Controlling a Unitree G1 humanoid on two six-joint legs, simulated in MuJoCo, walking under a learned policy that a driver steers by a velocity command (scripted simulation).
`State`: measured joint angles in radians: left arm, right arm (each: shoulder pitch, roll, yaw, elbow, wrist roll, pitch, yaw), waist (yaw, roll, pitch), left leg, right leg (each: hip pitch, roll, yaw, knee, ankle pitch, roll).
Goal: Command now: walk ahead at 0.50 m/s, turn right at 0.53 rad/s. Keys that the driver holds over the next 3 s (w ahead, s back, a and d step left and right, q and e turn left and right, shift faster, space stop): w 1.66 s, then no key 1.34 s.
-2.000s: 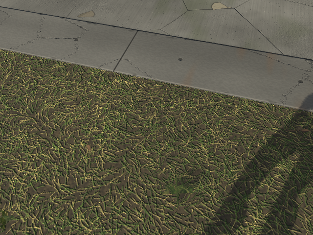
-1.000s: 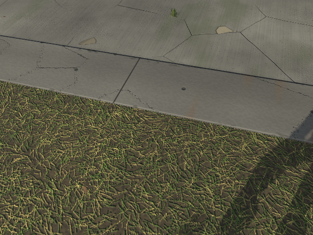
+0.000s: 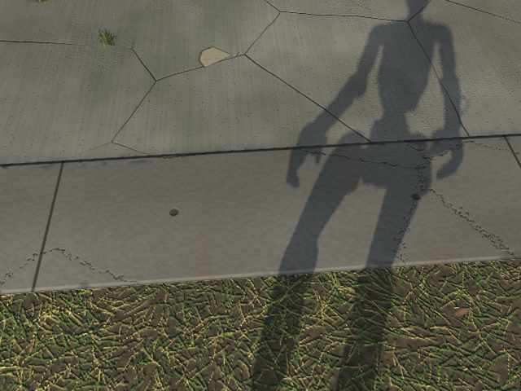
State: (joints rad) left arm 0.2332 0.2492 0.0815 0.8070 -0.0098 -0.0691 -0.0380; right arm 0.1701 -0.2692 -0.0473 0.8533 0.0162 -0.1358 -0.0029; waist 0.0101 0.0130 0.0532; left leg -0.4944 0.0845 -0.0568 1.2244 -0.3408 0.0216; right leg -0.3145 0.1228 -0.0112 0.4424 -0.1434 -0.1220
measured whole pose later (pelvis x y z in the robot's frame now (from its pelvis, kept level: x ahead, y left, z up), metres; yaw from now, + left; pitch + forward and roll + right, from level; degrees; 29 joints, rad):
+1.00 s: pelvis +0.55 -0.01 -0.01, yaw -5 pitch +2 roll +1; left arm 0.08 0.25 0.04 0.71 -0.01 -0.10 -0.03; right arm 0.37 -0.28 -0.04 0.91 0.02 -0.08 0.01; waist -0.05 0.01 0.03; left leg -0.26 0.00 -0.04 1.03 -0.46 0.03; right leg -0.44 0.01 -0.04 0.55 -0.15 -0.06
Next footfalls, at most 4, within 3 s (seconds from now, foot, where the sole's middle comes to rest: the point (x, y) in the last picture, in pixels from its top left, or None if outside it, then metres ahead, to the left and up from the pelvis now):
0.36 left None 0.39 0.14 -0.77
0.92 right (322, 312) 0.67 -0.12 -0.77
1.46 left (246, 218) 0.98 0.09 -0.77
1.94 right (321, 167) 1.19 -0.15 -0.77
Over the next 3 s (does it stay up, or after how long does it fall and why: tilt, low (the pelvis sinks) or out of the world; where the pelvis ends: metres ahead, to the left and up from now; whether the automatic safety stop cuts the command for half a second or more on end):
stays up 1.12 -0.02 0.00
